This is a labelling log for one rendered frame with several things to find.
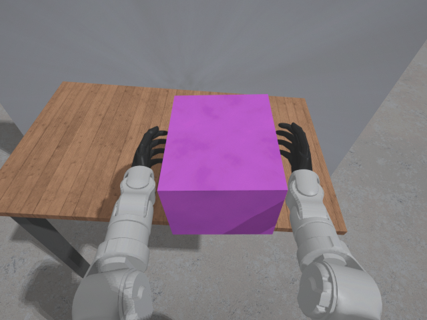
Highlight right robot forearm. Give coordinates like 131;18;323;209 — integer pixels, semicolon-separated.
286;169;382;314

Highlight robot right upper arm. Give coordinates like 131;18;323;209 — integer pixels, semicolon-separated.
297;261;382;320

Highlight left robot hand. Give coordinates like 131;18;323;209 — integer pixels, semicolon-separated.
131;126;167;168

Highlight table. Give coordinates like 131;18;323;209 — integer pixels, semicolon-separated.
0;81;348;278

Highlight left robot forearm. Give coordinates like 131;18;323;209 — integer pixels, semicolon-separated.
72;166;155;320

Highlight carton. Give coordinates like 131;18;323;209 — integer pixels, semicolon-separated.
157;94;288;235

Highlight robot left upper arm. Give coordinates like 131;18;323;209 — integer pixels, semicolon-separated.
73;268;153;320

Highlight right robot hand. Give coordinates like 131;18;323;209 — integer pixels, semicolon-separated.
276;123;312;172

